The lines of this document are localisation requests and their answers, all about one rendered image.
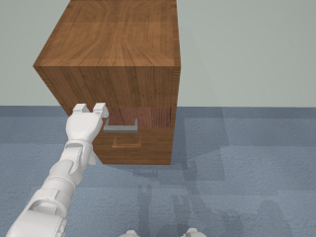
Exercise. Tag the left robot upper arm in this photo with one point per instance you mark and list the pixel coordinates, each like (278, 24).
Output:
(40, 224)

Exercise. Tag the right robot shin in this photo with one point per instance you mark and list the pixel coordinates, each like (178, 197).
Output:
(192, 230)

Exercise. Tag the robot left forearm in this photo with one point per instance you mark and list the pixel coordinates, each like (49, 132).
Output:
(54, 196)

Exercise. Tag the robot left hand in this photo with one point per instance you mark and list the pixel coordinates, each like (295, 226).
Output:
(85, 126)

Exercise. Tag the handle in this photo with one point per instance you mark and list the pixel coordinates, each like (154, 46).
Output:
(127, 146)
(120, 128)

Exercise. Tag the drawer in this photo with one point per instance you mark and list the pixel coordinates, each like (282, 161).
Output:
(148, 117)

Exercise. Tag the left robot shin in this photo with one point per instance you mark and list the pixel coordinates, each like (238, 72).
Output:
(131, 232)

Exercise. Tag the robot shin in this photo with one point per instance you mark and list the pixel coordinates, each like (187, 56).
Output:
(131, 232)
(192, 230)

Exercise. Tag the cabinet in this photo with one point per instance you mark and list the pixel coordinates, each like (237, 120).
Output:
(125, 53)

